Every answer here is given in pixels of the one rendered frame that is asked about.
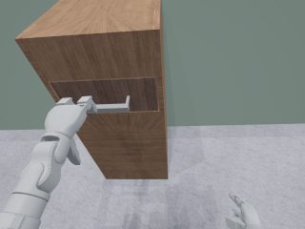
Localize cabinet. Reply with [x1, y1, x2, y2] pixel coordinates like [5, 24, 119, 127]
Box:
[14, 0, 168, 179]

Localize drawer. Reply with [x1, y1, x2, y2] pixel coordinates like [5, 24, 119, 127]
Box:
[50, 76, 159, 112]

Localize robot left hand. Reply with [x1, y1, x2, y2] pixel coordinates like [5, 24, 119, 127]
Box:
[45, 95, 97, 165]

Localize handle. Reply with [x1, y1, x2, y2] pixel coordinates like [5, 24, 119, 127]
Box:
[86, 95, 130, 114]

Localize left robot forearm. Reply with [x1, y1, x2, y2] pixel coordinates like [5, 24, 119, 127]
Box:
[0, 132, 71, 229]

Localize robot right hand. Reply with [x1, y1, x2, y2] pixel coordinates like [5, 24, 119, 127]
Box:
[225, 192, 263, 229]

